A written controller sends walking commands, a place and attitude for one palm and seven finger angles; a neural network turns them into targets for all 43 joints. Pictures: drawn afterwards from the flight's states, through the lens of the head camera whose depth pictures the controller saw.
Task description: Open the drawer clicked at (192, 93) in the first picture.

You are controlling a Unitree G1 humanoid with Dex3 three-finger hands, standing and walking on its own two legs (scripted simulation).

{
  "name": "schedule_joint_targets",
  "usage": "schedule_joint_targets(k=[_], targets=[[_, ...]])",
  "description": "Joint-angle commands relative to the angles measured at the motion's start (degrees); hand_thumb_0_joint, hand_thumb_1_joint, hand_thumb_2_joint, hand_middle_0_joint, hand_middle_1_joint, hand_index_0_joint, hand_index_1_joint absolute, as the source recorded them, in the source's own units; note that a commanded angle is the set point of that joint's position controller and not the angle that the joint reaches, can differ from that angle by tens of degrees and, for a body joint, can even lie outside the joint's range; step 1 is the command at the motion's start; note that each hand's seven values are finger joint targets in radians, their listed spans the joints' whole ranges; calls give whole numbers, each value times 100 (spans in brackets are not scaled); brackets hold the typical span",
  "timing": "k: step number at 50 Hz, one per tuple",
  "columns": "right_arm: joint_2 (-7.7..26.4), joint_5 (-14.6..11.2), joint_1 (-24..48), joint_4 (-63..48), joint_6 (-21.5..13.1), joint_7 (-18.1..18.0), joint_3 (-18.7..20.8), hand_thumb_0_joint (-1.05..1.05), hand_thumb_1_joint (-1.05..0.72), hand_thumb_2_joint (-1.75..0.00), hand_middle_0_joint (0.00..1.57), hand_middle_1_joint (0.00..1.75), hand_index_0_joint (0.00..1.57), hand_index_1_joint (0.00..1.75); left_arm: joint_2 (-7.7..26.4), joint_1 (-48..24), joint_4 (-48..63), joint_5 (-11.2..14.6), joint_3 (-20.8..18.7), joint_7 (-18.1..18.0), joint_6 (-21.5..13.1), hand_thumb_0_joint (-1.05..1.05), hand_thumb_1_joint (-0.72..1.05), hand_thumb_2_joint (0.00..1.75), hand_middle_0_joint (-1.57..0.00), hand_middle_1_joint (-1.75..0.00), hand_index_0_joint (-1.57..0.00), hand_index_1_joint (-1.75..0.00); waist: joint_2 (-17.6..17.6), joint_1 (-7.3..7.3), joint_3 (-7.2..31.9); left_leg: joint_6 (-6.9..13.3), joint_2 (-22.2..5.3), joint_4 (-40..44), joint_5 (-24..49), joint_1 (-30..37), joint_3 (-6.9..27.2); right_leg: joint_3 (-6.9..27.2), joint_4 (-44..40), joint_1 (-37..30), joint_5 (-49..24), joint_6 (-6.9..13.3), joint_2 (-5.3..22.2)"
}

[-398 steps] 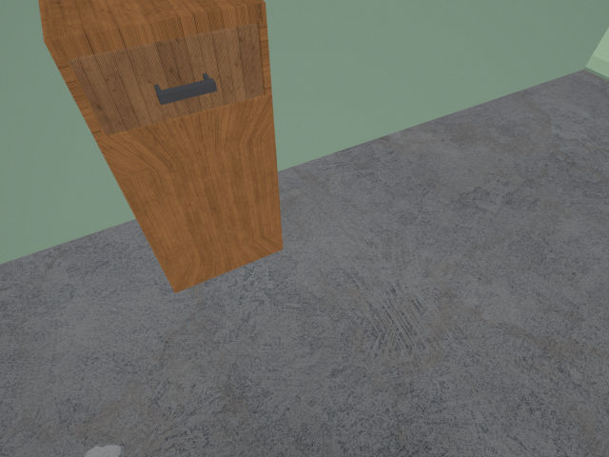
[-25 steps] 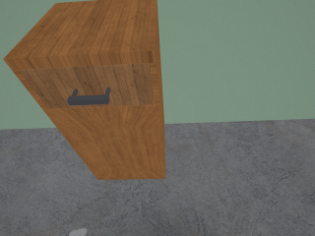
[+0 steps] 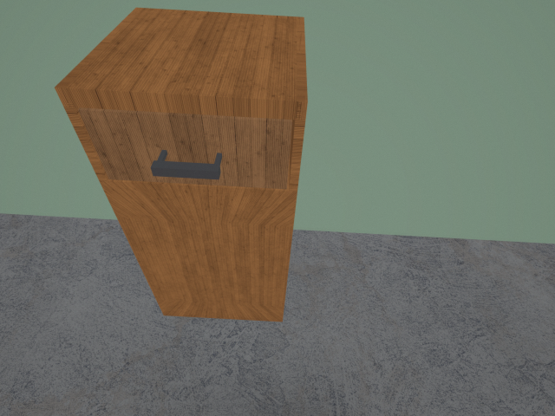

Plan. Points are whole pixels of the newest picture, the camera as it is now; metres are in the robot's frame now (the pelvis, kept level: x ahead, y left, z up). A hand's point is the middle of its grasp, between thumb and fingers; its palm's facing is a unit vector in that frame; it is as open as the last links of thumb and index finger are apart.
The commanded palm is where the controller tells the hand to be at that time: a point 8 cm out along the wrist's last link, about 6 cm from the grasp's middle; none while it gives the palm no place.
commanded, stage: come to a stop and stand still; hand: left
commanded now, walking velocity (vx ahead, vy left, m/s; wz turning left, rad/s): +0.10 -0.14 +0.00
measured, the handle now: (188, 163) +0.57 +0.22 +0.03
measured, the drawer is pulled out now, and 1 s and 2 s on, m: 0.00 0.00 0.00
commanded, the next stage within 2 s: look again from close up in 0.60 s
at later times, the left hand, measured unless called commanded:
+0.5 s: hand out of the picture +0.06 +0.15 -0.18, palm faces +0.04 -0.97 -0.22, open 7.2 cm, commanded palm none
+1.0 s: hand out of the picture +0.02 +0.19 -0.18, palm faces +0.00 -0.98 -0.19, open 7.3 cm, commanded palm none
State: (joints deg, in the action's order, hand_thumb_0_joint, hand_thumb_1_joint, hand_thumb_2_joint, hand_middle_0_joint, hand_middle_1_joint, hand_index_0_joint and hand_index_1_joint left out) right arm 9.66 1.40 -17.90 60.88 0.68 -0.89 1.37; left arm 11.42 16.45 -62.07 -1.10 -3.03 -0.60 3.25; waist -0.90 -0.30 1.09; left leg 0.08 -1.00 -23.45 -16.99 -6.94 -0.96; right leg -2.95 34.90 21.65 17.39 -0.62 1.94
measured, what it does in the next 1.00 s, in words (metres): steps on the spot: right foot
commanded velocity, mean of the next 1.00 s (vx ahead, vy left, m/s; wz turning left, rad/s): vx -0.01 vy -0.01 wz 0.00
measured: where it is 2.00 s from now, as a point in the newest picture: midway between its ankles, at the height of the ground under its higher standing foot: outside the picture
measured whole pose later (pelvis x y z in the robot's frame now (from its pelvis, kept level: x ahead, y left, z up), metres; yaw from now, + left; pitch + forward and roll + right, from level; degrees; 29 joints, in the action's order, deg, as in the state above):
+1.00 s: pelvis +0.02 +0.02 -0.01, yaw -1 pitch -1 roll +0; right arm 10.1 1.1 -16.5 59.2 -0.9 -1.4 -0.5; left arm 8.8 16.9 -62.7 -0.8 0.7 -1.2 0.5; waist 0.9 -0.4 -1.5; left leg 2.0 0.3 -29.6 -19.7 -9.2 -3.9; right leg -3.1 29.7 13.5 15.2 -0.8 2.2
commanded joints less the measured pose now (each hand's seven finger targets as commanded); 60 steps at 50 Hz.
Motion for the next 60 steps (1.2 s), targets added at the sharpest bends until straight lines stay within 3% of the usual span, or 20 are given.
schedule_joint_targets(k=[1, 7, 10, 12, 13, 14, 15, 18, 20, 34, 35, 36, 37, 38, 40, 42, 44, 45, 51, 60], targets=[[745, -6, 132, -152, -172, -155, 70, 0, -90, -90, 20, 30, 20, 30, 159, 7, 231, -59, -38, 101, -221, 0, 90, 90, -20, -30, -20, -30, 917, -124, -1049, 703, -1304, 1856, -1052, -768, 1266, 198, 1649, 696, 200, -46, -3], [573, 0, -593, 261, -247, -241, 51, 0, -90, -90, 20, 30, 20, 30, 7, -406, 269, 45, 91, 67, -322, 0, 90, 90, -20, -30, -20, -30, 928, 226, -750, 849, -1346, 879, 2766, 339, 845, 35, 381, 350, 527, -120, 100], [567, -50, -529, 354, -228, -264, 86, 0, -90, -90, 20, 30, 20, 30, 30, 97, 20, 81, 89, 13, -380, 0, 90, 90, -20, -30, -20, -30, 702, 12, -305, 486, -1016, 53, 3669, 370, 549, -75, -1268, -759, -847, -66, 37], [261, -128, -642, 367, -259, -227, 46, 0, -90, -90, 20, 30, 20, 30, 350, 479, -195, 108, 67, -92, -452, 0, 90, 90, -20, -30, -20, -30, 42, -5, 112, 88, -623, -177, 2182, -610, 224, 545, -1162, -2251, -3248, 177, 687], [103, -130, -568, 356, -240, -221, 10, 0, -90, -90, 20, 30, 20, 30, 368, 503, -260, 104, 75, -121, -456, 0, 90, 90, -20, -30, -20, -30, -131, -8, 19, -22, -443, -26, 1346, -827, 105, 646, -944, -2306, -3893, 353, 925], [91, -110, -586, 391, -180, -227, 11, 0, -90, -90, 20, 30, 20, 30, 409, 517, -294, 104, 46, -141, -476, 0, 90, 90, -20, -30, -20, -30, -803, 4, 152, -81, -375, -77, 775, -705, -4, 751, -970, -2245, -4012, 464, 932], [112, -105, -627, 427, -151, -230, 10, 0, -90, -90, 20, 30, 20, 30, 373, 427, -307, 111, 71, -157, -484, 0, 90, 90, -20, -30, -20, -30, -899, 35, 160, -92, -382, -78, 576, -576, -52, 763, -1087, -2123, -3953, 510, 966], [31, -85, -598, 540, -149, -226, -24, 0, -90, -90, 20, 30, 20, 30, 211, 221, -252, 112, 125, -173, -455, 0, 90, 90, -20, -30, -20, -30, -179, 62, -128, -67, -481, 179, 1349, -325, 65, 507, -1038, -1797, -3602, 396, 657], [105, -75, -570, 574, -162, -240, -24, 0, -90, -90, 20, 30, 20, 30, 193, 221, -247, 120, 131, -182, -460, 0, 90, 90, -20, -30, -20, -30, -33, 29, -21, -63, -546, 154, 1879, -165, 65, 427, -962, -1854, -3658, 348, 571], [327, -71, -215, 455, -136, -235, -38, 0, -90, -90, 20, 30, 20, 30, 305, 64, -198, 94, 158, -170, -434, 0, 90, 90, -20, -30, -20, -30, 131, 33, -250, -41, -588, 279, 1787, 98, 85, 464, -1240, -1582, -2913, 306, 491], [631, -123, 544, 16, -186, -148, 68, 0, -90, -90, 20, 30, 20, 30, 615, 880, -444, 24, 48, -425, -586, 0, 90, 90, -20, -30, -20, -30, -490, -371, -556, -146, -429, -1385, 863, -909, -411, 931, -1149, -1718, -5818, -193, 859], [259, -139, 276, -315, -138, -121, 24, 0, -90, -90, 20, 30, 20, 30, 795, 924, -183, -20, 25, -406, -654, 0, 90, 90, -20, -30, -20, -30, -639, -112, -89, 37, -290, -1792, -788, -1242, 69, 1363, -1100, -2134, -6250, 141, 1337], [204, -148, 303, -322, -81, -85, 23, 0, -90, -90, 20, 30, 20, 30, 738, 666, -74, -16, 106, -337, -665, 0, 90, 90, -20, -30, -20, -30, -405, -57, 36, 48, -410, -1796, -984, -1079, 18, 1267, -1275, -1895, -4903, 611, 1423], [183, -132, 101, -391, -96, -57, 14, 0, -90, -90, 20, 30, 20, 30, 631, 312, 117, -55, 128, -291, -642, 0, 90, 90, -20, -30, -20, -30, -276, 116, 238, 37, -300, -1489, -936, -806, -15, 1035, -1270, -1546, -3591, 844, 1217], [175, -67, -294, -268, -138, -27, -26, 0, -90, -90, 20, 30, 20, 30, 578, -65, 272, 13, 153, -228, -565, 0, 90, 90, -20, -30, -20, -30, 51, 309, 139, -2, -169, -477, 62, -62, -135, 718, -1185, -751, -1347, 673, 844], [469, -3, -323, -311, -213, -26, -26, 0, -90, -90, 20, 30, 20, 30, 328, -18, 304, 39, 196, -179, -454, 0, 90, 90, -20, -30, -20, -30, 674, 167, -402, 227, -751, 72, 426, -590, 422, 374, -938, -533, -82, 353, 282], [626, 0, -29, -426, -211, -47, -60, 0, -90, -90, 20, 30, 20, 30, 230, 40, 285, 15, 236, -136, -376, 0, 90, 90, -20, -30, -20, -30, 996, 24, -820, 372, -885, 587, 182, -1215, 731, 130, -655, -807, -6, 236, 74], [646, -11, 32, -467, -218, -64, -75, 0, -90, -90, 20, 30, 20, 30, 218, 114, 251, 15, 254, -113, -367, 0, 90, 90, -20, -30, -20, -30, 855, -28, -897, 393, -840, 670, 65, -1290, 724, 132, -659, -858, -102, 226, 85], [642, -32, -157, -316, -277, -98, -127, 0, -90, -90, 20, 30, 20, 30, 238, 249, 115, 40, 293, -78, -388, 0, 90, 90, -20, -30, -20, -30, 187, -34, -645, 385, -641, 576, 375, -836, 516, 265, -837, -979, -524, 208, 260], [502, -48, -399, 35, -316, -126, -173, 0, -90, -90, 20, 30, 20, 30, 219, 272, -17, 55, 280, -105, -413, 0, 90, 90, -20, -30, -20, -30, 106, -19, -471, 356, -565, 411, 1179, -542, 341, 322, -779, -1111, -983, 217, 345]])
